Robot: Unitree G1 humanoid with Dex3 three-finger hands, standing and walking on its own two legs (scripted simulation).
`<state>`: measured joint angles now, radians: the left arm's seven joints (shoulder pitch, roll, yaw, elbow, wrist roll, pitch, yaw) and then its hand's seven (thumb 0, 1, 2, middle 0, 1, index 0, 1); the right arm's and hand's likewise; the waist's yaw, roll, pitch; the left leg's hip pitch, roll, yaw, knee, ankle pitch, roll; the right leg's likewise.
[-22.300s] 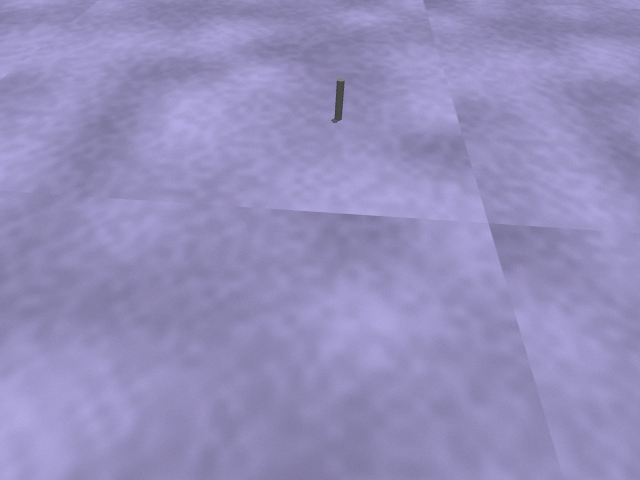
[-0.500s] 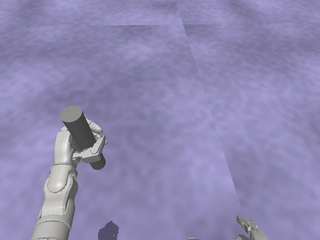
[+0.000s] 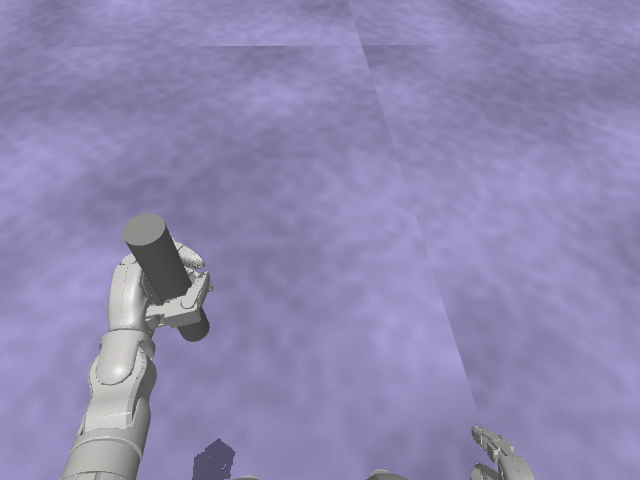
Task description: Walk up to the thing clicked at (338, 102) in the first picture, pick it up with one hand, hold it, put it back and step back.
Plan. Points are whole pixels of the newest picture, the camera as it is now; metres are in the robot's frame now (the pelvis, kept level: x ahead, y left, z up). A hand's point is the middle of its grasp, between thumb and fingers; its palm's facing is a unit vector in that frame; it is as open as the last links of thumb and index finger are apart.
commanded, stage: crouch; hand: left
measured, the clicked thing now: (174, 288) +0.34 +0.18 +0.04
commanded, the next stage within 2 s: lower in 1.78 s
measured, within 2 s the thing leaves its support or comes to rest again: neither
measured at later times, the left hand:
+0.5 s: hand (212, 337) +0.36 +0.18 -0.18, palm faces +0.10 -0.99 -0.01, open 5.2 cm
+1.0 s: hand (221, 371) +0.37 +0.19 -0.38, palm faces +0.13 -0.99 -0.01, open 5.1 cm
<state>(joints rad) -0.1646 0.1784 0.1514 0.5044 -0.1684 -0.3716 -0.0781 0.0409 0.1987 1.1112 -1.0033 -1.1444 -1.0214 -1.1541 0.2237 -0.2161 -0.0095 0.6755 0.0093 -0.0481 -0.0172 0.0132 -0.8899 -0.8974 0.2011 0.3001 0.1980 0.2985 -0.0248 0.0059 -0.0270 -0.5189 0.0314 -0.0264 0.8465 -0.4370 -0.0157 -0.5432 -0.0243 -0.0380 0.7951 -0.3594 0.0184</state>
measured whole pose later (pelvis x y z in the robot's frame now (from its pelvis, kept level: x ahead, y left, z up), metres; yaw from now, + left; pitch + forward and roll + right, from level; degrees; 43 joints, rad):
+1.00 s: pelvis -0.09 +0.00 -0.34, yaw -2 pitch +32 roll -5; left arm -0.72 0.39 0.42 1.16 -0.06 -0.79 -0.11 0.04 0.19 1.13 -1.01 -1.13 -1.03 -1.14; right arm 0.12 -0.27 0.04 0.72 -0.11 -0.03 0.10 0.01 -0.91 -0.90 0.20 0.30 0.20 0.30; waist -0.16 -0.02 -0.12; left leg -2.05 -0.02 -0.10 2.20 -0.70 -0.03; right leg -2.06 -0.06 -0.04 2.10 -0.59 0.02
